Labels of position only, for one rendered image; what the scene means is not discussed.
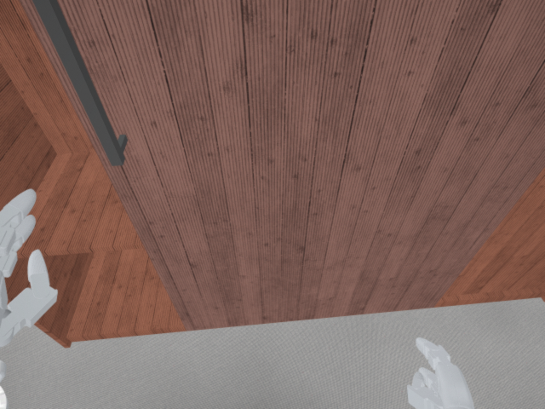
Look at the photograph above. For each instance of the robot left hand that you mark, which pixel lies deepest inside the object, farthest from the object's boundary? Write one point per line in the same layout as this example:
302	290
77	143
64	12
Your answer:
32	303

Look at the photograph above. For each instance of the wardrobe door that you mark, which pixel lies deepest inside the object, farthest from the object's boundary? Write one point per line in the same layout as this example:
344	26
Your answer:
513	257
305	159

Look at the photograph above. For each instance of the robot right hand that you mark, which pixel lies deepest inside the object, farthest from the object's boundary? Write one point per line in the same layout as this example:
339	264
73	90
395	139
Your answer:
446	388

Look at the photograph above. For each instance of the handle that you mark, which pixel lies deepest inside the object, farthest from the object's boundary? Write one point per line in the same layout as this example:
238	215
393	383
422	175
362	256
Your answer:
62	39

